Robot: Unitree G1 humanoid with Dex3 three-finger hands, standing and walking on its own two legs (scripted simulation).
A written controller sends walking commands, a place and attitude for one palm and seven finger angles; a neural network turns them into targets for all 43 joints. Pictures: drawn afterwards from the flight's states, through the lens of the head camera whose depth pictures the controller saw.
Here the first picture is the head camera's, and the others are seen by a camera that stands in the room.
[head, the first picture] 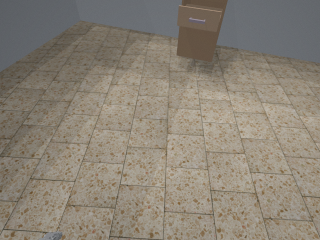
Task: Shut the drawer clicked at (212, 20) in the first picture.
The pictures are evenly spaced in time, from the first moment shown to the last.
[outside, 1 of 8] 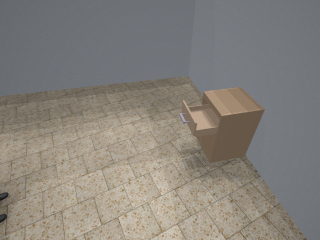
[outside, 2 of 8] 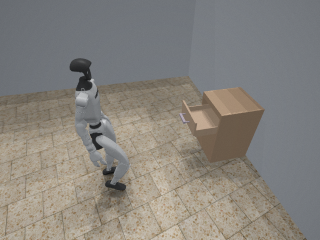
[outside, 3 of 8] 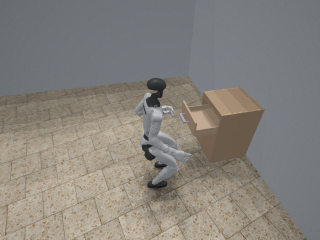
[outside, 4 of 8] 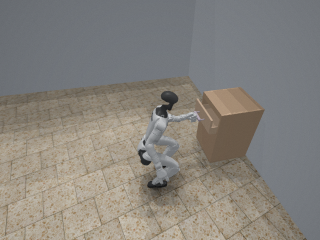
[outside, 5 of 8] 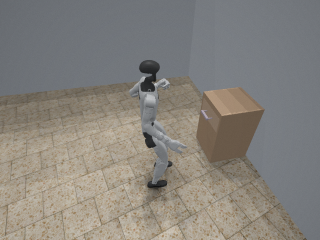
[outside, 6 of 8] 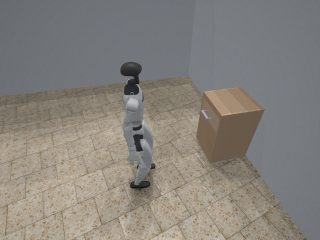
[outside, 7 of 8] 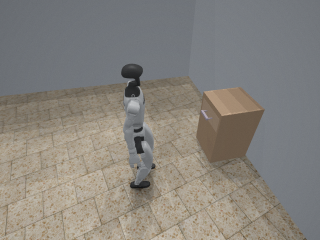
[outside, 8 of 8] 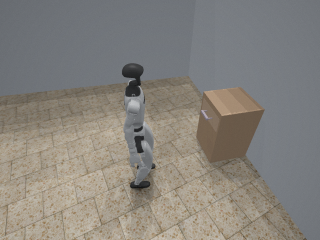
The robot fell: no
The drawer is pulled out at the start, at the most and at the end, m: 0.25 0.25 0.00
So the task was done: yes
